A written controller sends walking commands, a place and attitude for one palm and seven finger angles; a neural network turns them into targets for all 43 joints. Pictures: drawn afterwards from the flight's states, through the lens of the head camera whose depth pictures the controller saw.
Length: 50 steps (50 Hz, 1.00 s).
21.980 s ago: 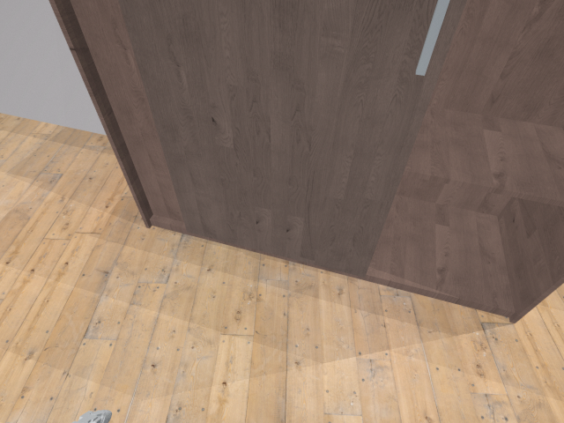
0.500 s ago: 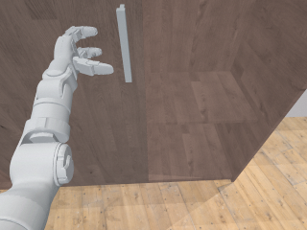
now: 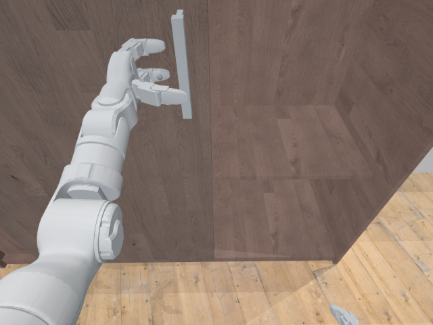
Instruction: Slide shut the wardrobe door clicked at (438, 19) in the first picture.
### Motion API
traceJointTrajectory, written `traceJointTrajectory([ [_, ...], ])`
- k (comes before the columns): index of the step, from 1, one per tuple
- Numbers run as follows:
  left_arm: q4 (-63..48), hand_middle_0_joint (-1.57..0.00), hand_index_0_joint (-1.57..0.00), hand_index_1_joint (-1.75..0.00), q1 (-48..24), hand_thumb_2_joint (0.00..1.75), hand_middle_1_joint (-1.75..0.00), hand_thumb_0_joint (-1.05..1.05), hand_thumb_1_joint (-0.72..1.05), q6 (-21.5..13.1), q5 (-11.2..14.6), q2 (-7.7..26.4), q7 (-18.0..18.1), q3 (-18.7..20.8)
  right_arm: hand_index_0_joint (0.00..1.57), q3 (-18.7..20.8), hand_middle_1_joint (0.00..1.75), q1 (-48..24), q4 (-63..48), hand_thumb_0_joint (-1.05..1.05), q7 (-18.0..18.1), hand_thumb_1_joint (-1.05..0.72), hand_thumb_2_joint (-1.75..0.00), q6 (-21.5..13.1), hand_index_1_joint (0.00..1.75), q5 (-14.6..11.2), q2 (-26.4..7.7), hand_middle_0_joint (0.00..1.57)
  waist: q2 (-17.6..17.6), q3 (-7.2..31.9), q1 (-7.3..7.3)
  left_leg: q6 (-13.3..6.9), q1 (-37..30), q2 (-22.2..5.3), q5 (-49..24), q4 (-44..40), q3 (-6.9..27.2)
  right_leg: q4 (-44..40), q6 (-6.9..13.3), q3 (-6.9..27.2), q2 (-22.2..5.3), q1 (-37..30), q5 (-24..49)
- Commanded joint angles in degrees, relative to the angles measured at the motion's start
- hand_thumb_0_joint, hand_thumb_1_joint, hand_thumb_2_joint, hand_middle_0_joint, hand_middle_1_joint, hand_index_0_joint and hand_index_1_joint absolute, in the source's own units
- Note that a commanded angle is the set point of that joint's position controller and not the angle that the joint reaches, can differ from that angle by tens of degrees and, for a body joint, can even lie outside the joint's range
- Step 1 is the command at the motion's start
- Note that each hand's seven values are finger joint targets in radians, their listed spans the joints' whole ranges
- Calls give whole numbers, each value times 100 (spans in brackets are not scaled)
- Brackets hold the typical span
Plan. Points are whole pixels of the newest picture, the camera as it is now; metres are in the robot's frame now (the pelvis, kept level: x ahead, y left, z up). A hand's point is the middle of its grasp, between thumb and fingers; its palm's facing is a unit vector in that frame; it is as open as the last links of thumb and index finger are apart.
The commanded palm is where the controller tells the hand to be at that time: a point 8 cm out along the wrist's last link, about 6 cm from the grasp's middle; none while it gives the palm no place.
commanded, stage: feel for the door with the fingertips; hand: left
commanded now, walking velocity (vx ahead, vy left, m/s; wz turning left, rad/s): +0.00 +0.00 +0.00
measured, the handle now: (184, 68) +0.52 +0.07 +0.24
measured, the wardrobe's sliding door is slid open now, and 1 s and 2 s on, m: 0.57 0.57 0.57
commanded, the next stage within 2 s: slide the fingers in behind the handle in 0.08 s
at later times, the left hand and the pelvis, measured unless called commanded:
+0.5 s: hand (157, 76) +0.47 +0.11 +0.25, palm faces +0.02 -1.00 +0.02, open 13.6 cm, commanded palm +0.45 +0.16 +0.24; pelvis -0.01 +0.00 +0.00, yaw -1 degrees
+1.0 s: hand (168, 78) +0.47 +0.09 +0.25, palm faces +0.00 -1.00 +0.04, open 13.9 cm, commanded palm +0.45 +0.14 +0.24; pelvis -0.01 +0.01 +0.00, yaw +0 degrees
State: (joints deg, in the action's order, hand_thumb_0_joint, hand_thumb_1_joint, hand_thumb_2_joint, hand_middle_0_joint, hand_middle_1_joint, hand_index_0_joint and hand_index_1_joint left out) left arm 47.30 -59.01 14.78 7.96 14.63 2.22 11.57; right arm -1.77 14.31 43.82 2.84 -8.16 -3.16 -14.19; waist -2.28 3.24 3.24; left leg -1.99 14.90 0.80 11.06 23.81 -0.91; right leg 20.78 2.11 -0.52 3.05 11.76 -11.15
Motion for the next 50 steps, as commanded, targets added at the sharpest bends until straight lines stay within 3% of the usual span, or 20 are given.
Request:
traceJointTrajectory([
  [1,-1244,-30,-30,-120,-3442,30,-120,0,-50,-499,5,1174,-66,165,20,260,30,-26,-585,0,100,-90,-90,-167,30,-17,-810,20,315,1751,127,-48,-1113,-44,-1297,-70,137,-264,-74,141,-102,-213,1461],
  [4,-843,-30,-30,-120,-3673,30,-120,0,-50,-530,6,1396,-110,316,20,249,30,78,-514,0,139,-90,-90,-171,30,-5,-818,20,480,1605,232,-74,-914,-41,-1005,-96,128,-319,-115,167,-118,-146,1308],
  [6,-812,-30,-30,-120,-3712,30,-120,0,-50,-633,-43,1510,-114,345,20,254,30,115,-524,0,127,-90,-90,-184,30,0,-831,20,259,1642,180,-55,-882,-29,-970,-109,131,-321,-81,175,-135,-215,1224],
  [10,-743,-30,-30,-120,-3764,30,-120,0,-50,-834,-40,1525,-166,371,20,276,30,220,-512,0,119,-90,-90,-252,30,1,-822,20,332,1774,237,-71,-876,-31,-961,-98,123,-302,-96,197,-126,-249,1309],
  [11,-651,-30,-30,-120,-3603,30,-120,0,-50,-856,-50,1579,-175,405,20,286,30,231,-511,0,112,-90,-90,-246,30,3,-837,20,321,1734,174,-71,-822,-33,-940,-96,112,-314,-81,200,-130,-295,1255],
  [13,-465,-30,-30,-120,-3699,30,-120,0,-50,-902,-45,1633,-196,444,20,283,30,291,-479,0,117,-90,-90,-268,30,-3,-860,20,505,1540,264,-79,-658,-37,-651,-137,118,-365,-116,198,-123,-183,1017],
  [16,-466,-30,-30,-120,-3748,30,-120,0,-50,-962,-82,1691,-212,440,20,305,30,346,-478,0,103,-90,-90,-303,30,1,-887,20,279,1563,232,-70,-648,-34,-528,-162,118,-380,-90,212,-141,-181,836],
  [18,-506,-30,-30,-120,-3619,30,-120,0,-50,-998,-77,1817,-231,552,20,317,30,356,-501,0,98,-90,-90,-335,30,-6,-893,20,349,1679,201,-84,-650,-40,-584,-153,115,-369,-88,234,-130,-271,926],
  [19,-571,-30,-30,-120,-3571,30,-120,0,-50,-997,-89,1744,-248,476,20,318,30,324,-520,0,93,-90,-90,-335,30,-26,-873,20,206,1674,199,-81,-679,-41,-553,-163,90,-385,-87,234,-127,-240,882],
  [23,-436,-30,-30,-120,-3564,30,-120,0,-50,-950,-54,1629,-251,401,20,318,30,384,-491,0,84,-90,-90,-357,30,-25,-913,20,351,1398,280,-75,-567,-70,-298,-204,116,-448,-106,213,-108,-58,581],
  [26,-592,-30,-30,-120,-3366,30,-120,0,-50,-931,-54,1764,-225,541,20,352,30,404,-508,0,67,-90,-90,-381,30,-6,-930,20,313,1638,153,-69,-627,-75,-407,-189,125,-414,-71,210,-107,-208,624],
  [28,-664,-30,-30,-120,-3420,30,-120,0,-50,-897,-39,1533,-236,356,20,330,30,370,-522,0,70,-90,-90,-383,30,-23,-906,20,342,1533,237,-67,-672,-88,-430,-206,130,-411,-89,183,-87,-98,660],
  [31,-787,-30,-30,-120,-3271,30,-120,0,-50,-842,-47,1548,-182,393,20,348,30,330,-530,0,54,-90,-90,-382,30,-22,-904,20,203,1584,159,-61,-751,-98,-508,-180,116,-404,-75,183,-80,-89,663],
  [33,-853,-30,-30,-120,-3506,30,-120,0,-50,-806,-33,1282,-160,188,20,324,30,328,-514,0,53,-90,-90,-395,30,-31,-886,20,196,1468,280,-51,-771,-105,-371,-207,148,-416,-95,143,-57,101,539],
  [36,-849,-30,-30,-120,-3533,30,-120,0,-50,-750,-44,1309,-79,217,20,330,30,328,-472,0,45,-90,-90,-405,30,-6,-904,20,198,1533,262,-42,-870,-103,-458,-176,184,-395,-83,123,-53,134,547],
  [40,-943,-30,-30,-120,-3681,30,-120,0,-50,-717,-14,957,-23,19,20,323,30,316,-449,0,32,-90,-90,-455,30,-1,-863,20,238,1684,314,-15,-1087,-126,-629,-151,246,-330,-85,92,-32,260,665],
  [42,-1172,-30,-30,-120,-3703,30,-120,0,-50,-743,-4,719,4,-154,20,315,30,260,-463,0,14,-90,-90,-476,30,-5,-838,20,39,1815,315,13,-1329,-133,-864,-135,279,-292,-68,71,-30,310,794],
  [44,-1148,-30,-30,-120,-3599,30,-120,0,-50,-701,60,531,-1,-230,20,317,30,221,-435,0,12,-90,-90,-498,30,-12,-813,20,185,1789,297,31,-1419,-151,-1023,-85,309,-264,-71,47,-4,371,885],
  [46,-900,-30,-30,-120,-3616,30,-120,0,-50,-608,90,609,40,-144,20,296,30,232,-357,0,18,-90,-90,-457,30,-2,-845,20,284,1533,285,29,-1192,-127,-818,-133,297,-295,-74,39,-13,370,746],
  [50,-1124,-30,-30,-120,-3780,30,-120,0,-50,-649,21,720,228,0,20,272,30,168,-418,0,5,-90,-90,-449,30,35,-784,20,280,1805,242,31,-1249,-117,-1161,-91,253,-203,-74,47,-34,193,1040],
])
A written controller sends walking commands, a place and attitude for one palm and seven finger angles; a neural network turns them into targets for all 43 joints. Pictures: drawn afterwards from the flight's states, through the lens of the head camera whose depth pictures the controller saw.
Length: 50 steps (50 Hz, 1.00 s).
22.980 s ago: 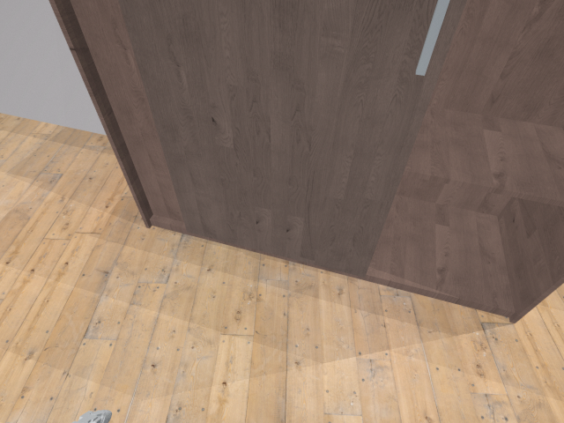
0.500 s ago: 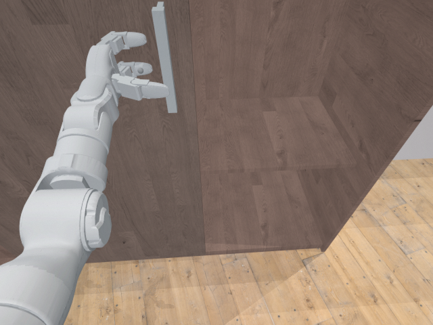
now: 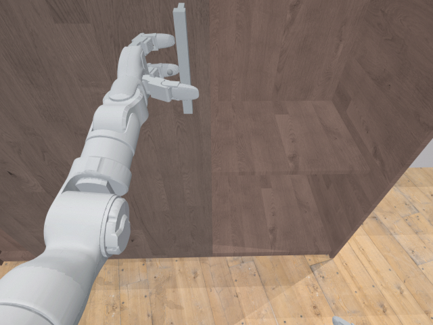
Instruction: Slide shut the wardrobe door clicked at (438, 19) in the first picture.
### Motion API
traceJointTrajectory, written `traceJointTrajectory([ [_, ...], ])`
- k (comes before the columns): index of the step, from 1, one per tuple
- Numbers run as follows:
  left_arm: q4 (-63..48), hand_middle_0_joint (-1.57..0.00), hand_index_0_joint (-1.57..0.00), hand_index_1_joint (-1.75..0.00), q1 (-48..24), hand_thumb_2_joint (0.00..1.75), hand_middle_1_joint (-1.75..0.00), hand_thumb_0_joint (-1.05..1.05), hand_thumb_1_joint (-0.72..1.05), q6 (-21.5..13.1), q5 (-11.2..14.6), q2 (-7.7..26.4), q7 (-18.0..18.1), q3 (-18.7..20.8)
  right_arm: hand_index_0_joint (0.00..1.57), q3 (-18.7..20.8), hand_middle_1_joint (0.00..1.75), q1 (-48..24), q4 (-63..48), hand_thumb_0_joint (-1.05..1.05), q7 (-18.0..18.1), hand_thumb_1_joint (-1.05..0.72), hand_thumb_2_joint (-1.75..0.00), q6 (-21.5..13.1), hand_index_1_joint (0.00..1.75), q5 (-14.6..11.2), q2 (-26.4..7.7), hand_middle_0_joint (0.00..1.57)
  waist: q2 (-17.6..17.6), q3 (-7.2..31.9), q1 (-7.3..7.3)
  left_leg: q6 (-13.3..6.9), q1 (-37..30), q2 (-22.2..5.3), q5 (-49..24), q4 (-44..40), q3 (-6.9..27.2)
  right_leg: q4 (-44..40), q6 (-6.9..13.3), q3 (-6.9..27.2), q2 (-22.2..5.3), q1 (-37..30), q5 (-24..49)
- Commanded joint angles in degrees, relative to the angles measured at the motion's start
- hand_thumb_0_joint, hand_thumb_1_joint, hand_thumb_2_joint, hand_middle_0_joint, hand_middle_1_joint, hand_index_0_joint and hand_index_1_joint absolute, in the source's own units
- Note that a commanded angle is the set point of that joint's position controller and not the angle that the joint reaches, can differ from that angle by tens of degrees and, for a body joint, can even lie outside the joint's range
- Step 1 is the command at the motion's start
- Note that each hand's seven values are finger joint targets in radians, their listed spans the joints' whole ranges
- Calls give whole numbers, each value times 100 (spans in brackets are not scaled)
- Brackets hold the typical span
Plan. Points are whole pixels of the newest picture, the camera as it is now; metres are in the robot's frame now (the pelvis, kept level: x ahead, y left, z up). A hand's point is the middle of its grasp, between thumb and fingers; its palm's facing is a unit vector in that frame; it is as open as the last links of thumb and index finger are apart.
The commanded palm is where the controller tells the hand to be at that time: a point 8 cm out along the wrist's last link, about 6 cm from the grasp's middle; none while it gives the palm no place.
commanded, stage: slide the fingers in behind the handle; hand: left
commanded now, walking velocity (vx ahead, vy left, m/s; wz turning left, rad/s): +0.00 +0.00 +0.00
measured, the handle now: (185, 63) +0.52 +0.06 +0.24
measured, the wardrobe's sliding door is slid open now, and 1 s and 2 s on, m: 0.57 0.57 0.57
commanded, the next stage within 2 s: grip the handle and tug to test in 1.00 s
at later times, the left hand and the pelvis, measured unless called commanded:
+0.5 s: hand (182, 72) +0.48 +0.06 +0.25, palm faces +0.03 -1.00 +0.02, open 13.8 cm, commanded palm +0.46 +0.10 +0.24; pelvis +0.00 -0.01 +0.00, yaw +0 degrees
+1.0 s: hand (189, 71) +0.48 +0.05 +0.25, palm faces +0.01 -1.00 +0.03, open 13.7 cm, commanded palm +0.46 +0.11 +0.24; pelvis +0.00 -0.02 +0.00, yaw -1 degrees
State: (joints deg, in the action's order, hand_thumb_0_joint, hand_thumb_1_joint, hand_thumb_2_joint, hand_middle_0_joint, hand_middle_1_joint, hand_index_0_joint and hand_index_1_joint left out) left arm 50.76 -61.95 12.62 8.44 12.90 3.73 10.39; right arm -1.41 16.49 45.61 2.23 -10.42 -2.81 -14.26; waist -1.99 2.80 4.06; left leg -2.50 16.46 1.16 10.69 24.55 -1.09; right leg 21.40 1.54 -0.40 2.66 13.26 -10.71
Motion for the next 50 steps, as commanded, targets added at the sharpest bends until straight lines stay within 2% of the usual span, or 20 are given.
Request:
traceJointTrajectory([
  [1,-1554,-30,-30,-120,-3408,30,-120,0,-50,-475,-108,932,128,105,20,245,30,-55,-608,0,48,-90,-90,-208,30,8,-778,20,125,1872,94,100,-1434,-155,-1203,-161,271,-257,2,39,-2,9,1006],
  [2,-1507,-30,-30,-120,-3313,30,-120,0,-50,-465,-122,729,136,-25,20,238,30,-87,-632,0,42,-90,-90,-206,30,-2,-748,20,182,1833,141,89,-1452,-158,-1218,-151,269,-257,-9,38,7,58,1038],
  [6,-1353,-30,-30,-120,-3444,30,-120,0,-50,-395,-79,691,127,-47,20,246,30,-90,-584,0,67,-90,-90,-146,30,-8,-767,20,374,1662,185,78,-1378,-154,-1040,-170,279,-301,-19,31,9,74,927],
  [9,-1417,-30,-30,-120,-3512,30,-120,0,-50,-372,-47,626,93,-69,20,242,30,-83,-590,0,83,-90,-90,-170,30,-9,-745,20,331,1801,197,81,-1450,-145,-1156,-157,280,-284,-17,43,7,39,1058],
  [11,-1573,-30,-30,-120,-3435,30,-120,0,-50,-397,-51,495,87,-188,20,248,30,-132,-620,0,65,-90,-90,-170,30,-14,-726,20,64,1883,149,102,-1570,-135,-1251,-142,269,-280,4,44,1,6,1088],
  [15,-1564,-30,-30,-120,-3468,30,-120,0,-50,-345,25,331,99,-263,20,237,30,-155,-576,0,72,-90,-90,-185,30,-32,-709,20,185,1736,227,99,-1521,-147,-1141,-154,286,-302,-19,31,17,95,1041],
  [18,-1373,-30,-30,-120,-3327,30,-120,0,-50,-291,36,567,196,-11,20,236,30,-154,-549,0,70,-90,-90,-165,30,-12,-732,20,391,1723,130,78,-1340,-125,-1052,-182,273,-317,-15,43,17,-20,986],
  [21,-1415,-30,-30,-120,-3445,30,-120,0,-50,-342,-77,761,339,117,20,239,30,-103,-550,0,61,-90,-90,-140,30,37,-735,20,390,1808,117,53,-1242,-110,-1093,-193,199,-298,-28,67,-11,-185,1069],
  [23,-1441,-30,-30,-120,-3412,30,-120,0,-50,-388,-161,520,346,-87,20,229,30,-137,-591,0,39,-90,-90,-124,30,21,-699,20,334,1712,166,49,-1232,-106,-1056,-200,192,-293,-29,67,-14,-134,1085],
  [26,-1475,-30,-30,-120,-3295,30,-120,0,-50,-410,-131,495,312,-112,20,259,30,-138,-599,0,41,-90,-90,-104,30,16,-707,20,341,1821,129,44,-1284,-99,-1066,-197,183,-302,-23,76,-9,-233,1126],
  [27,-1543,-30,-30,-120,-3446,30,-120,0,-50,-419,-84,363,287,-213,20,247,30,-134,-598,0,39,-90,-90,-117,30,9,-701,20,297,1778,204,50,-1331,-110,-1056,-205,202,-317,-29,73,-5,-167,1135],
  [30,-1482,-30,-30,-120,-3374,30,-120,0,-50,-390,-19,569,254,-17,20,255,30,-143,-579,0,61,-90,-90,-123,30,4,-704,20,457,1810,140,22,-1245,-93,-994,-207,177,-337,-41,101,1,-260,1156],
  [35,-1106,-30,-30,-120,-3315,30,-120,0,-50,-401,-157,1155,391,434,20,228,30,-87,-581,0,73,-90,-90,-42,30,55,-733,20,568,1653,73,-13,-830,-68,-712,-273,84,-377,-62,159,-59,-439,998],
  [38,-1180,-30,-30,-120,-3365,30,-120,0,-50,-528,-240,1087,394,337,20,234,30,-59,-624,0,60,-90,-90,-28,30,61,-721,20,456,1670,101,-21,-847,-65,-742,-249,58,-368,-59,181,-73,-456,1081],
  [40,-1214,-30,-30,-120,-3354,30,-120,0,-50,-566,-225,1152,350,374,20,250,30,-57,-656,0,62,-90,-90,-16,30,62,-731,20,530,1779,110,-27,-847,-62,-701,-251,36,-367,-76,208,-82,-536,1117],
  [41,-1195,-30,-30,-120,-3240,30,-120,0,-50,-577,-219,1229,329,426,20,259,30,-52,-659,0,64,-90,-90,2,30,52,-740,20,528,1766,35,-25,-797,-52,-698,-266,33,-382,-61,211,-85,-636,1119],
  [43,-1148,-30,-30,-120,-3236,30,-120,0,-50,-560,-171,1222,265,430,20,256,30,-68,-677,0,82,-90,-90,5,30,41,-748,20,631,1699,96,-43,-768,-64,-637,-256,10,-402,-92,237,-86,-593,1143],
  [46,-1093,-30,-30,-120,-3252,30,-120,0,-50,-565,-230,1453,238,534,20,264,30,-24,-667,0,89,-90,-90,39,30,39,-773,20,549,1691,55,-33,-671,-48,-574,-274,8,-419,-82,254,-107,-684,1080],
  [47,-1178,-30,-30,-120,-3328,30,-120,0,-50,-578,-229,1308,229,418,20,255,30,-41,-693,0,87,-90,-90,30,30,31,-756,20,408,1668,108,-39,-737,-53,-609,-273,0,-410,-77,253,-104,-612,1126],
  [50,-1043,-30,-30,-120,-3231,30,-120,0,-50,-545,-203,1421,226,536,20,259,30,-32,-684,0,94,-90,-90,48,30,37,-765,20,574,1634,89,-39,-629,-55,-499,-252,-10,-427,-95,290,-118,-640,1059],
])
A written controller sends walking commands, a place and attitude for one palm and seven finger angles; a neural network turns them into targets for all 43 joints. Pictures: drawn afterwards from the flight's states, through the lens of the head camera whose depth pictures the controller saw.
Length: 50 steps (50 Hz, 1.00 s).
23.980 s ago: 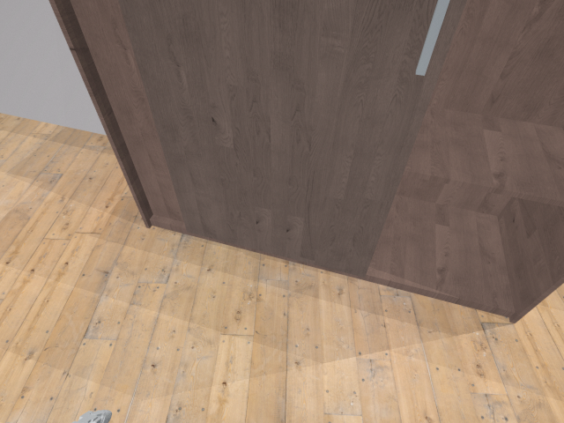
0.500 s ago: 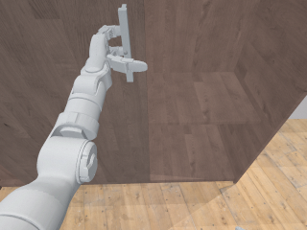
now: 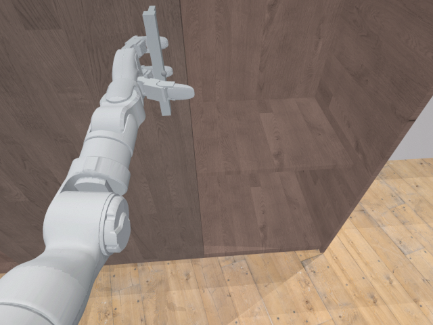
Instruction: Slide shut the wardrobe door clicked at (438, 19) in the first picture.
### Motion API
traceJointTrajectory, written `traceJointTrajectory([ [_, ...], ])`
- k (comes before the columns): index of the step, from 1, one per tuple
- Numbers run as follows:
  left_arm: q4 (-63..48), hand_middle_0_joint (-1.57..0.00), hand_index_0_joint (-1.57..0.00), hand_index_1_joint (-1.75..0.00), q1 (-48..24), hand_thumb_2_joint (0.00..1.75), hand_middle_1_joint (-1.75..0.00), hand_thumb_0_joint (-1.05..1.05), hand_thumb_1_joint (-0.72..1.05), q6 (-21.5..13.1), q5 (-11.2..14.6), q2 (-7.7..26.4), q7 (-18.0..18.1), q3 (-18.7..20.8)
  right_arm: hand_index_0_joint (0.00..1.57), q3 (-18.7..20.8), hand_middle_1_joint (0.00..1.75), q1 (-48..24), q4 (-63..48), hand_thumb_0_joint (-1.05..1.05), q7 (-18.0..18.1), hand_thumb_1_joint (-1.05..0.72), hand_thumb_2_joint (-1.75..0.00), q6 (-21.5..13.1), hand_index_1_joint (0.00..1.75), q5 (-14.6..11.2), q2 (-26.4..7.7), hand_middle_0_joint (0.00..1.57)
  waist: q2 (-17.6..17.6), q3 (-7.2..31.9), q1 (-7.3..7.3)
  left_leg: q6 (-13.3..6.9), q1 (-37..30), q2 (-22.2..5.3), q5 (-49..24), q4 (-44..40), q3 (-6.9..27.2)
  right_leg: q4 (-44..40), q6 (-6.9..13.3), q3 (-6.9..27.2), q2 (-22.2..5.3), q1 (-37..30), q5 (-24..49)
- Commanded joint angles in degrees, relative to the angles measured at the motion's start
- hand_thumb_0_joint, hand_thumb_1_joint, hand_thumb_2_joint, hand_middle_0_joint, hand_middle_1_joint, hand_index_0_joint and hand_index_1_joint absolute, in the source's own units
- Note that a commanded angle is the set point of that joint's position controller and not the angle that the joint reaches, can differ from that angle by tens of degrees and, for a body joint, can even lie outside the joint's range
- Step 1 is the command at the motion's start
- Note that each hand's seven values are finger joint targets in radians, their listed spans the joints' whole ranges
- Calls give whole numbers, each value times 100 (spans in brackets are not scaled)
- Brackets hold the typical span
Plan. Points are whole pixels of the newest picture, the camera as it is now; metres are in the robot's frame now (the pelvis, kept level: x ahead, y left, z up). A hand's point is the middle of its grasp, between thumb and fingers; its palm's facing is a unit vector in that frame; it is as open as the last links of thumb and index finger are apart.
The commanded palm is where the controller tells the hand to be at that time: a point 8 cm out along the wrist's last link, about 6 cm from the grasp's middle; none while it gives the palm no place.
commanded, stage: grip the handle and tug to test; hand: left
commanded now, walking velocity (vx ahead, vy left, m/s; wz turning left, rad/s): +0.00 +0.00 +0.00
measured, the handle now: (159, 65) +0.53 +0.09 +0.24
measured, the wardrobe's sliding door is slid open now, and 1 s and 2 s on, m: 0.57 0.57 0.57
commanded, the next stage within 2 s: tug the door sideways, standing still in 1.52 s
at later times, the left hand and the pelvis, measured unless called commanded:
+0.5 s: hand (161, 73) +0.48 +0.08 +0.25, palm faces +0.03 -1.00 +0.03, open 10.0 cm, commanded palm +0.46 +0.14 +0.24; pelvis +0.00 +0.01 +0.00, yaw +0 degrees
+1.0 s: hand (169, 74) +0.47 +0.06 +0.25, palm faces +0.02 -1.00 +0.03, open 5.2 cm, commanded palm +0.45 +0.13 +0.24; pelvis +0.01 +0.01 +0.00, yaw +0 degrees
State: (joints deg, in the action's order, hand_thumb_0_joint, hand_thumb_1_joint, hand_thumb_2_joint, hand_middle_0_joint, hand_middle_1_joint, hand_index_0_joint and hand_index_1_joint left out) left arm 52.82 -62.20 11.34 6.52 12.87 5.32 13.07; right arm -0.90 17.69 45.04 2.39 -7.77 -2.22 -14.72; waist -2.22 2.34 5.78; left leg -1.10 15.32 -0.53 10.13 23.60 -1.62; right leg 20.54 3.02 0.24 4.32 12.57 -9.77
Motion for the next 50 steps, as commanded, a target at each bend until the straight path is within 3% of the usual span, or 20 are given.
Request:
traceJointTrajectory([
  [1,-1267,-30,-30,-120,-3205,30,-120,0,-50,-421,-32,1463,72,270,20,219,30,-123,-629,0,67,-90,-90,-204,30,-24,-732,20,467,1690,-120,-162,-506,125,-403,-188,46,-352,-225,195,-278,-582,857],
  [2,-1334,-30,-30,-120,-3289,30,-120,0,-50,-447,-34,1398,76,221,20,219,30,-129,-642,0,67,-90,-90,-216,30,-25,-730,20,479,1719,-59,-172,-578,112,-434,-188,56,-350,-229,185,-267,-528,891],
  [5,-1461,-30,-30,-120,-3254,30,-120,0,-50,-466,-15,1308,85,181,20,228,30,-131,-661,0,55,-90,-90,-240,30,-22,-716,20,439,1829,-87,-166,-679,101,-570,-153,63,-305,-216,186,-258,-543,1017],
  [6,-1427,-30,-30,-121,-3116,32,-121,0,-45,-454,-24,1355,86,210,20,241,30,-132,-654,0,56,-90,-90,-217,30,-21,-740,20,498,1838,-125,-167,-696,107,-617,-161,58,-305,-210,147,-244,-578,1016],
  [9,-1468,-32,-32,-123,-3323,38,-123,0,-31,-422,-3,1188,88,81,20,226,30,-140,-644,0,59,-90,-90,-228,30,-27,-732,20,429,1727,-17,-176,-742,93,-546,-159,60,-332,-230,166,-240,-407,968],
  [11,-1379,-33,-33,-124,-3208,42,-124,0,-22,-385,-16,1192,97,84,20,232,30,-123,-622,0,56,-90,-90,-216,30,-23,-747,20,469,1692,-70,-165,-730,96,-560,-163,80,-331,-213,136,-230,-402,906],
  [14,-1360,-35,-35,-126,-3374,48,-126,0,-8,-370,-6,1150,122,74,20,220,30,-105,-602,0,60,-90,-90,-239,30,-11,-733,20,502,1710,-1,-166,-759,90,-554,-159,99,-323,-224,123,-224,-328,894],
  [16,-1396,-35,-35,-127,-3249,52,-127,0,1,-370,-22,1201,131,100,20,226,30,-110,-617,0,56,-90,-90,-222,30,-10,-746,20,357,1794,-83,-148,-793,96,-633,-163,88,-298,-197,108,-224,-395,918],
  [17,-1375,-36,-36,-128,-3353,54,-128,0,6,-379,-27,1100,134,19,20,209,30,-106,-606,0,53,-90,-90,-232,30,-15,-728,20,347,1720,-12,-149,-824,86,-661,-158,109,-294,-202,91,-213,-299,944],
  [20,-1493,-38,-38,-130,-3221,60,-130,0,20,-379,46,1017,118,33,20,228,30,-125,-625,0,50,-90,-90,-254,30,-18,-722,20,577,1848,-51,-159,-904,81,-791,-125,107,-262,-210,74,-194,-351,1091],
  [22,-1515,-38,-38,-131,-3366,64,-131,0,29,-373,33,1049,119,16,20,215,30,-115,-607,0,55,-90,-90,-256,30,-13,-733,20,500,1770,-15,-159,-904,78,-789,-143,112,-279,-213,91,-205,-313,1083],
  [26,-1593,-41,-41,-134,-3200,72,-134,0,48,-333,17,995,114,-35,20,219,30,-149,-616,0,49,-90,-90,-232,30,-28,-718,20,411,1871,-88,-135,-1008,85,-949,-130,125,-247,-182,59,-188,-376,1167],
  [28,-1907,-42,-42,-135,-3321,76,-135,0,57,-360,36,618,117,-302,20,221,30,-210,-668,0,34,-90,-90,-287,30,-41,-668,20,298,1937,-25,-118,-1222,50,-1032,-123,168,-234,-180,27,-165,-236,1164],
  [35,-1937,-45,-45,-140,-3038,90,-140,0,90,-135,111,578,193,-232,20,211,30,-307,-637,0,23,-90,-90,-282,30,-35,-660,20,457,1904,-119,-100,-1251,55,-1205,-110,187,-214,-170,-4,-142,-245,1250],
  [38,-2080,-45,-45,-140,-3088,90,-140,0,90,-116,74,538,259,-261,20,198,30,-346,-654,0,21,-90,-90,-249,30,-33,-635,20,359,1902,-140,-89,-1239,61,-1226,-127,179,-211,-162,2,-151,-284,1263],
  [43,-2264,-45,-45,-140,-2842,90,-140,0,90,-91,37,724,386,-55,20,189,30,-458,-722,0,24,-90,-90,-160,30,3,-607,20,574,2041,-259,-100,-1215,74,-1453,-137,114,-178,-164,17,-169,-570,1551],
  [45,-2177,-45,-45,-140,-2789,90,-140,0,90,-21,74,751,349,-24,20,174,30,-485,-736,0,40,-90,-90,-108,30,-5,-615,20,718,1886,-252,-114,-1092,76,-1323,-169,80,-211,-184,28,-176,-621,1542],
  [46,-2107,-45,-45,-140,-2764,90,-140,0,90,-9,38,954,345,85,20,180,30,-492,-727,0,62,-90,-90,-63,30,-8,-639,20,671,1808,-294,-115,-1022,78,-1220,-197,74,-244,-178,39,-191,-652,1417],
  [50,-2376,-45,-45,-140,-2798,90,-140,0,90,-15,29,642,320,-151,20,175,30,-556,-811,0,70,-90,-90,-53,30,-15,-583,20,490,1937,-228,-108,-1222,70,-1381,-172,64,-230,-174,33,-182,-620,1583],
])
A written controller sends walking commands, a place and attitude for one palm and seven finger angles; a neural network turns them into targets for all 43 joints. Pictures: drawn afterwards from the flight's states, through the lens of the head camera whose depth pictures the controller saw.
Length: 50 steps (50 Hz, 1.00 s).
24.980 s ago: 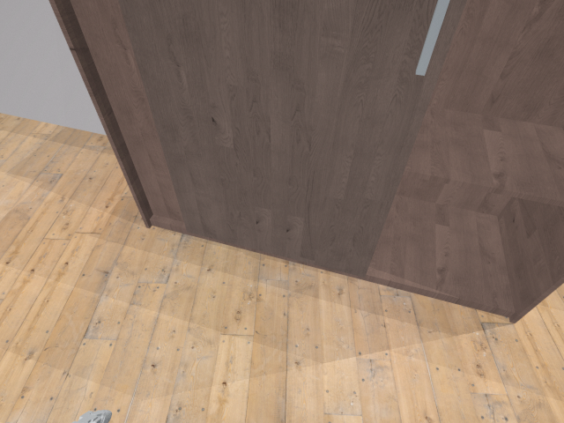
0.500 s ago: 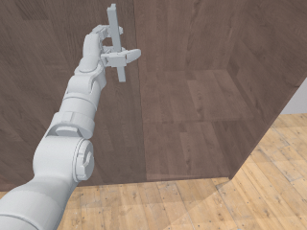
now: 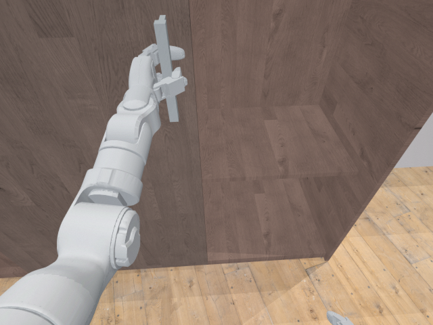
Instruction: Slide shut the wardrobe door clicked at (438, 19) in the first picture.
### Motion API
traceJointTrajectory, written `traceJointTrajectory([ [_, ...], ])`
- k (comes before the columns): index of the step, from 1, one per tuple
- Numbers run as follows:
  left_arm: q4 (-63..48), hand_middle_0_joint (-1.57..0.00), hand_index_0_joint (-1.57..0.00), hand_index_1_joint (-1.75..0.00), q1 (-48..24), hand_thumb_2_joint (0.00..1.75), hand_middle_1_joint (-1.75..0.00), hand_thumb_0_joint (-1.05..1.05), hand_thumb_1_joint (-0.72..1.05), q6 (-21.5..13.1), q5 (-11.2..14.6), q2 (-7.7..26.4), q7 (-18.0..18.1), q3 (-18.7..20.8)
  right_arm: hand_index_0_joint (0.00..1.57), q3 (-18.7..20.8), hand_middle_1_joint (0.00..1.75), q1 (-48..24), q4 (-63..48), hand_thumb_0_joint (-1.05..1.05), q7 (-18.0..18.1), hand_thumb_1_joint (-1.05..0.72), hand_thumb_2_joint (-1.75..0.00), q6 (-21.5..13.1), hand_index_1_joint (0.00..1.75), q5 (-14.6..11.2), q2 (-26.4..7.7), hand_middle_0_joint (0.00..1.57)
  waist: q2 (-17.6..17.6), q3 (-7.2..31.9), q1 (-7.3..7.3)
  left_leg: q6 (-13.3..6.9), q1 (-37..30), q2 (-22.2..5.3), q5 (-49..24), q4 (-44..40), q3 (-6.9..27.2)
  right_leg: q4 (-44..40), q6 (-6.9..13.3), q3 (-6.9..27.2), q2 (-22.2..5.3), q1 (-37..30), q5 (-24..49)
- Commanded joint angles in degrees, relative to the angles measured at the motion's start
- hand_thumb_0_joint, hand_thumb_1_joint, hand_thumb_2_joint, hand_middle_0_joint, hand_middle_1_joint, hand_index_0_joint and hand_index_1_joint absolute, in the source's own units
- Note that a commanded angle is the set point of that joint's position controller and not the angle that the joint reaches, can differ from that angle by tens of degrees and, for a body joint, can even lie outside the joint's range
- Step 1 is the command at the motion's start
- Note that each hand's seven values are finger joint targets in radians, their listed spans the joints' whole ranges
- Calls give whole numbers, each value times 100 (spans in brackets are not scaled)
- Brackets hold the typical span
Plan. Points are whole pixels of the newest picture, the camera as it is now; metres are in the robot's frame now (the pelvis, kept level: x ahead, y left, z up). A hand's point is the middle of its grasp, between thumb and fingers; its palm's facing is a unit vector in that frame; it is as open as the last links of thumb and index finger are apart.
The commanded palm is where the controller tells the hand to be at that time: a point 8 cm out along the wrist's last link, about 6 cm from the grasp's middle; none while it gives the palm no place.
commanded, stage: grip the handle and tug to test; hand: left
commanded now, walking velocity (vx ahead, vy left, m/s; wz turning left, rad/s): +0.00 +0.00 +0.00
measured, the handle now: (168, 72) +0.52 +0.08 +0.24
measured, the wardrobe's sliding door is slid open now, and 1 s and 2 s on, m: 0.57 0.57 0.56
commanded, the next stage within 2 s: tug the door sideways, standing still in 0.52 s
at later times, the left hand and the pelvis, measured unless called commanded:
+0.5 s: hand (179, 84) +0.46 +0.06 +0.25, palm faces +0.02 -1.00 +0.03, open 5.7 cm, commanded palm +0.41 +0.13 +0.24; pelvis +0.02 -0.01 +0.00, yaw -2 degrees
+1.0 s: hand (181, 82) +0.46 +0.06 +0.25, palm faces +0.10 -0.99 -0.03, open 5.6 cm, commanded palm +0.45 +0.07 +0.24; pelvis +0.03 -0.02 +0.00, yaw +4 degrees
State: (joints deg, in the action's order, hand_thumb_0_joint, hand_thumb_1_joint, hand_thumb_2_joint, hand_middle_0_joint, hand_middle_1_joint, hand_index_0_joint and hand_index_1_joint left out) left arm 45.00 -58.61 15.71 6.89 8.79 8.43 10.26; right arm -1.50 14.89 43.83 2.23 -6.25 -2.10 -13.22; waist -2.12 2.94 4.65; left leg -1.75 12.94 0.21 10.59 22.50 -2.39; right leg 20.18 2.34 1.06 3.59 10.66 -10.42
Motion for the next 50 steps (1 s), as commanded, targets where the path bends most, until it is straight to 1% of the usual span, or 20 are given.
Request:
traceJointTrajectory([
  [1,-1543,-45,-45,-140,-3072,90,-140,0,90,-430,-8,1143,17,191,20,238,30,-282,-682,0,89,-90,-90,-191,30,-28,-743,20,406,1834,-173,-46,-952,8,-1381,-59,130,-219,-100,-36,-114,-447,1587],
  [5,-1648,-45,-45,-140,-2985,90,-140,0,90,-388,26,1227,-29,276,20,238,30,-316,-711,0,110,-90,-90,-168,30,-32,-743,20,582,1907,-173,-68,-900,17,-1425,-80,101,-218,-120,-25,-120,-597,1788],
  [7,-1786,-45,-45,-140,-2986,90,-140,0,90,-382,2,1084,-35,123,20,233,30,-331,-737,0,93,-90,-90,-160,30,-45,-731,20,351,1891,-169,-45,-968,17,-1403,-119,121,-241,-99,-35,-120,-565,1703],
  [11,-2283,-45,-45,-140,-2426,90,-140,0,90,-314,70,1125,-85,195,20,267,30,-470,-834,0,82,-90,-90,-135,30,-64,-733,20,382,2202,-353,-47,-1104,34,-1797,-75,62,-189,-83,-20,-121,-908,2177],
  [12,-2289,-45,-45,-140,-2285,90,-140,0,90,-263,112,1015,-114,140,20,255,30,-494,-855,0,77,-90,-90,-124,30,-79,-727,20,542,2109,-335,-52,-1052,36,-1760,-106,77,-210,-98,-43,-107,-899,2180],
  [13,-2391,-45,-45,-140,-2232,90,-140,0,90,-216,131,1128,-132,244,20,265,30,-504,-867,0,83,-90,-90,-108,30,-80,-753,20,601,2147,-359,-71,-1049,42,-1798,-95,45,-209,-109,-24,-111,-963,2303],
  [15,-2737,-45,-45,-140,-2120,90,-140,0,90,-133,133,1068,-190,172,20,261,30,-613,-927,0,82,-90,-90,-85,30,-94,-726,20,485,2198,-390,-73,-1081,58,-1858,-108,19,-195,-117,-7,-128,-1057,2467],
  [16,-2849,-45,-45,-140,-1840,90,-140,0,90,-83,129,1197,-182,293,20,273,30,-673,-959,0,91,-90,-90,-53,30,-99,-741,20,423,2259,-490,-60,-1114,49,-1947,-105,5,-183,-95,-18,-137,-1170,2487],
  [20,-3544,-45,-45,-140,-1241,90,-140,0,90,160,231,1036,-237,277,20,254,30,-900,-1090,0,73,-90,-90,17,30,-121,-707,20,434,2325,-580,-61,-1177,68,-2376,-55,-43,-98,-132,-22,-157,-1363,3187],
  [25,-4349,-45,-45,-140,-367,90,-140,0,90,532,301,1174,-272,502,20,220,30,-1201,-1228,0,58,-90,-90,175,30,-132,-707,20,577,2394,-727,-64,-1116,93,-2563,-12,-70,38,-228,-6,-235,-1630,3885],
  [29,-4790,-45,-45,-140,-316,90,-140,0,90,817,268,988,-257,262,20,202,30,-1377,-1265,0,42,-90,-90,305,30,-144,-690,20,448,2365,-675,-60,-1246,98,-2744,57,-58,93,-214,-21,-231,-1548,3980],
  [31,-4935,-45,-45,-140,-119,90,-140,0,90,940,284,1102,-224,383,20,194,30,-1449,-1268,0,32,-90,-90,372,30,-134,-721,20,403,2358,-737,-47,-1235,120,-2781,116,-63,134,-235,-1,-257,-1576,4191],
  [32,-4939,-45,-45,-140,-488,90,-140,0,90,975,282,786,-230,56,20,178,30,-1463,-1225,0,31,-90,-90,371,30,-124,-687,20,431,2305,-602,-56,-1258,135,-2834,125,-48,141,-236,-21,-253,-1493,4265],
  [35,-4187,-45,-45,-140,-1654,90,-140,0,90,1146,244,444,-103,-250,20,210,30,-1340,-934,0,70,-90,-90,340,30,-128,-695,20,425,1842,-283,-81,-1316,132,-2511,221,11,30,-274,0,-224,-847,3763],
  [37,-4016,-45,-45,-140,-1965,90,-140,0,90,1155,179,277,-3,-394,20,230,30,-1283,-857,0,68,-90,-90,323,30,-97,-687,20,315,1886,-207,-82,-1412,144,-2547,271,68,37,-239,14,-226,-730,3622],
  [38,-3816,-45,-45,-140,-1958,90,-140,0,90,1152,193,82,24,-475,20,236,30,-1244,-818,0,71,-90,-90,325,30,-85,-673,20,506,1937,-191,-77,-1414,157,-2637,313,85,101,-259,-16,-236,-778,3838],
  [40,-3789,-45,-45,-140,-2261,90,-140,0,90,1028,199,-118,27,-607,20,260,30,-1176,-773,0,68,-90,-90,297,30,-55,-654,20,646,2218,-133,-86,-1468,213,-2771,393,93,231,-351,-9,-304,-909,4413],
  [41,-3665,-45,-45,-140,-2281,90,-140,0,90,964,213,-189,31,-685,20,265,30,-1162,-734,0,61,-90,-90,306,30,-56,-654,20,616,2181,-141,-84,-1418,229,-2724,409,95,243,-336,-11,-313,-928,4413],
  [46,-3295,-45,-45,-140,-2791,90,-140,0,90,572,196,-603,-28,-1133,20,269,30,-1070,-676,0,8,-90,-90,213,30,-65,-565,20,518,2198,-41,-83,-1669,186,-2768,428,209,254,-195,-74,-249,-631,3672],
  [50,-2924,-45,-45,-140,-3222,90,-140,0,90,336,229,-881,-61,-1335,20,257,30,-1004,-653,0,-32,-90,-90,74,30,-73,-515,20,523,2214,18,-87,-1644,188,-2656,453,260,292,-185,-87,-226,-486,3534],
])
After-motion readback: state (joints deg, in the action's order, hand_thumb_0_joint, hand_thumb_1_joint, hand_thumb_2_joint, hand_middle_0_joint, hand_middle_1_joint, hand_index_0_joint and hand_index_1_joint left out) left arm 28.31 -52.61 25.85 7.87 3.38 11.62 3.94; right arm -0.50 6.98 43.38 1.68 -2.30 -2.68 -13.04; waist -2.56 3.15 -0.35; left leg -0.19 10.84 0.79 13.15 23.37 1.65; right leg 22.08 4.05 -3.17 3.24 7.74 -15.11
